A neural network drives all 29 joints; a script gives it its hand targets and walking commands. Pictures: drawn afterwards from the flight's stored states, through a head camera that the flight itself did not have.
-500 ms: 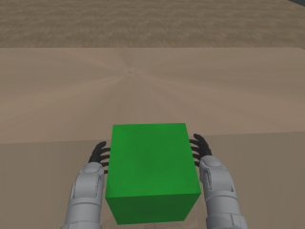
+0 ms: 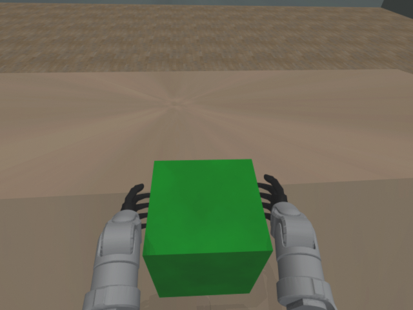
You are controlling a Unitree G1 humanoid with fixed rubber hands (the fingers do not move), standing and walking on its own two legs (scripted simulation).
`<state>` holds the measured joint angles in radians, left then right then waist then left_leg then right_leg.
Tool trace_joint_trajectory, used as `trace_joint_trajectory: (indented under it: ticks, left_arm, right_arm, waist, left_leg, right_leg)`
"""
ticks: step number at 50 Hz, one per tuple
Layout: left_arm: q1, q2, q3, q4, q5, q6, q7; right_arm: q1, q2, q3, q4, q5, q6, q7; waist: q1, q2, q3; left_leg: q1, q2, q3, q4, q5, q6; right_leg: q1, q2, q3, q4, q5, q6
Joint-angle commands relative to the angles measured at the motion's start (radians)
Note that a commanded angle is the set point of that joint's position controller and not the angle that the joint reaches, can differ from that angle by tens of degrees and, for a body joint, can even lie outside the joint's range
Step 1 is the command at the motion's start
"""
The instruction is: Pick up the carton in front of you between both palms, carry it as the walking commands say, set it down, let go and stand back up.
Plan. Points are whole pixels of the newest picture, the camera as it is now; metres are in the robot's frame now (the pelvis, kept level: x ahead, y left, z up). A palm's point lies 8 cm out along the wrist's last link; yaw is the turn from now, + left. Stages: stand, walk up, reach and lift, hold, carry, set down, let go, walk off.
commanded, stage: hold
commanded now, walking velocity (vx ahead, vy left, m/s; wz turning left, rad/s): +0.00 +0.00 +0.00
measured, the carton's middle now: (204, 230) +0.30 -0.01 -0.02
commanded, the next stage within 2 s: carry in 0.76 s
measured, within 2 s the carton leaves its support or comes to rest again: neither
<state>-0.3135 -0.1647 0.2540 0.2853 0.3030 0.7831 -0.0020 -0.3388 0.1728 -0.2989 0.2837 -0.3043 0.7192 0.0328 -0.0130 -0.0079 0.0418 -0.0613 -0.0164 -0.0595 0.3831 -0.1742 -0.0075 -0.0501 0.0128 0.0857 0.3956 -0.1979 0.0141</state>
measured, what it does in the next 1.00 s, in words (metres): stands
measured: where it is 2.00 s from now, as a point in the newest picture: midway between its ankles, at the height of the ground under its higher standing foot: (205, 267)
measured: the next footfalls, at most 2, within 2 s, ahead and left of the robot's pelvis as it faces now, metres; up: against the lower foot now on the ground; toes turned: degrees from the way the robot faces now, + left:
left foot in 1.28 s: +0.22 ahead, +0.09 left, +0.00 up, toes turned +10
right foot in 1.66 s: +0.49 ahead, -0.16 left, +0.00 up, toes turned -16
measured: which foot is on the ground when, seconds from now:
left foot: down 0.00-1.00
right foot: down 0.00-1.00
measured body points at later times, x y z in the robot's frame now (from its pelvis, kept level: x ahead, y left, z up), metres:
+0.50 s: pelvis +0.02 +0.00 +0.00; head -0.02 +0.00 +0.45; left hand +0.31 +0.14 +0.04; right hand +0.32 -0.16 +0.05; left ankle +0.03 +0.13 -0.74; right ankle +0.02 -0.13 -0.74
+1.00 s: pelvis +0.02 -0.02 -0.01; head -0.02 -0.03 +0.44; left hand +0.32 +0.13 +0.07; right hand +0.33 -0.17 +0.08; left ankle +0.03 +0.13 -0.74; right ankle +0.02 -0.12 -0.75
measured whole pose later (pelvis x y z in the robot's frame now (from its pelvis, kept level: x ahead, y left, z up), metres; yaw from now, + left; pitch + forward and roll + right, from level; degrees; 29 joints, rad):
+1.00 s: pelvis +0.02 -0.02 -0.01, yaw -3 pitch +0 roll +1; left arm -0.20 -0.13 0.15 -0.02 0.18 0.89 0.04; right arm -0.23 0.14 -0.14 -0.02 -0.20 0.84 -0.02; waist 0.03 0.02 -0.11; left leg -0.24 0.02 -0.01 0.50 -0.30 -0.02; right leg -0.24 0.00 -0.02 0.50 -0.29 -0.01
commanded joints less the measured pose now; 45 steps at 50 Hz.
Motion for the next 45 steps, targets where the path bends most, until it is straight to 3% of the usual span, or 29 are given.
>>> trace_joint_trajectory:
  ticks: [1, 8, 17, 30, 37, 38, 39, 40, 41, 42, 43, 45]
  left_arm:
    - [-0.649, -0.916, -0.552, -0.078, -0.291, -0.076, -0.243]
    - [-0.566, -0.906, -0.555, -0.095, -0.279, -0.061, -0.227]
    - [-0.450, -0.896, -0.595, -0.205, -0.308, -0.058, -0.208]
    - [-0.438, -0.845, -0.617, -0.252, -0.314, -0.057, -0.218]
    - [-0.484, -0.840, -0.607, -0.236, -0.304, -0.065, -0.223]
    - [-0.540, -0.856, -0.630, -0.242, -0.334, -0.061, -0.223]
    - [-0.574, -0.872, -0.659, -0.276, -0.354, -0.057, -0.221]
    - [-0.597, -0.886, -0.691, -0.315, -0.375, -0.050, -0.219]
    - [-0.608, -0.901, -0.721, -0.360, -0.400, -0.038, -0.217]
    - [-0.601, -0.902, -0.751, -0.387, -0.426, -0.014, -0.213]
    - [-0.579, -0.894, -0.780, -0.409, -0.438, 0.009, -0.211]
    - [-0.514, -0.888, -0.818, -0.432, -0.461, 0.049, -0.198]
  right_arm:
    - [-0.476, 0.921, 0.529, 0.073, 0.233, -0.002, 0.243]
    - [-0.384, 0.885, 0.504, 0.083, 0.218, 0.003, 0.239]
    - [-0.307, 0.892, 0.594, -0.061, 0.268, 0.010, 0.222]
    - [-0.249, 0.895, 0.594, -0.083, 0.266, 0.023, 0.205]
    - [-0.304, 0.905, 0.590, -0.063, 0.263, 0.016, 0.204]
    - [-0.334, 0.922, 0.642, -0.060, 0.295, 0.024, 0.203]
    - [-0.350, 0.940, 0.653, -0.088, 0.309, 0.029, 0.199]
    - [-0.352, 0.957, 0.686, -0.113, 0.329, 0.039, 0.193]
    - [-0.357, 0.969, 0.707, -0.133, 0.342, 0.052, 0.184]
    - [-0.317, 0.963, 0.720, -0.170, 0.349, 0.069, 0.175]
    - [-0.326, 0.953, 0.738, -0.238, 0.363, 0.087, 0.162]
    - [-0.289, 0.925, 0.789, -0.311, 0.375, 0.131, 0.138]
  waist:
    - [-0.002, 0.005, -0.232]
    - [-0.008, 0.027, -0.225]
    - [0.006, 0.006, -0.277]
    - [0.001, -0.008, -0.244]
    - [0.009, -0.004, -0.237]
    - [0.016, 0.058, -0.261]
    - [0.016, 0.082, -0.242]
    - [0.010, 0.104, -0.212]
    - [0.013, 0.181, -0.213]
    - [0.015, 0.235, -0.254]
    - [0.016, 0.221, -0.269]
    - [0.016, 0.082, -0.318]
  left_leg:
    - [0.075, -0.061, 0.002, -0.079, -0.037, 0.002]
    - [0.104, -0.064, -0.001, -0.088, 0.069, -0.014]
    - [0.140, -0.075, -0.009, -0.081, 0.251, -0.016]
    - [0.122, -0.086, -0.001, -0.084, 0.203, -0.005]
    - [0.093, -0.083, 0.002, -0.075, 0.117, 0.002]
    - [-0.031, 0.117, 0.013, -0.022, -0.113, 0.011]
    - [-0.053, 0.101, -0.038, -0.067, -0.461, 0.022]
    - [-0.102, 0.128, -0.078, -0.103, -0.642, 0.033]
    - [-0.163, 0.176, -0.128, -0.167, -0.668, 0.044]
    - [-0.209, 0.250, -0.214, -0.228, -0.682, 0.074]
    - [-0.211, 0.271, -0.205, -0.218, -0.580, 0.080]
    - [-0.178, 0.201, -0.091, -0.090, -0.415, 0.063]
  right_leg:
    - [-0.037, 0.074, -0.026, -0.086, -0.003, -0.019]
    - [-0.018, 0.080, -0.028, -0.093, 0.086, -0.018]
    - [0.040, 0.084, -0.014, -0.091, 0.275, -0.003]
    - [0.042, 0.076, -0.003, -0.099, 0.274, 0.005]
    - [0.020, 0.072, -0.003, -0.092, 0.183, -0.002]
    - [-0.119, -0.104, -0.011, -0.034, -0.067, -0.015]
    - [-0.209, -0.069, 0.019, -0.043, -0.403, -0.021]
    - [-0.272, -0.036, -0.027, 0.027, -0.499, -0.013]
    - [-0.246, 0.003, -0.103, 0.178, -0.375, 0.005]
    - [-0.212, 0.015, -0.132, 0.297, -0.278, 0.011]
    - [-0.202, -0.001, -0.140, 0.271, -0.217, 0.000]
    - [-0.141, -0.015, -0.142, 0.094, -0.115, -0.015]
